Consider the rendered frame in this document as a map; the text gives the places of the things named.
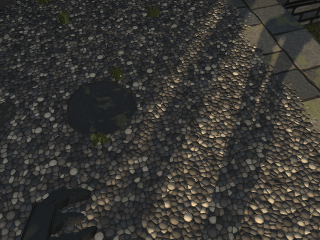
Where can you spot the robot left hand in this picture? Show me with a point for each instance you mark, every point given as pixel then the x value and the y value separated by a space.
pixel 45 218

